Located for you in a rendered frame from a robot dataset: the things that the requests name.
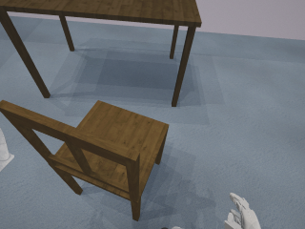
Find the chair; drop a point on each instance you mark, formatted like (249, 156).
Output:
(111, 148)

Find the robot right hand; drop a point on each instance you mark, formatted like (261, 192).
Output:
(247, 218)

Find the table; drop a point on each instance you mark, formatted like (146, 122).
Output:
(164, 12)

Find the robot left hand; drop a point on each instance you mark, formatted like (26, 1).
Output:
(5, 156)

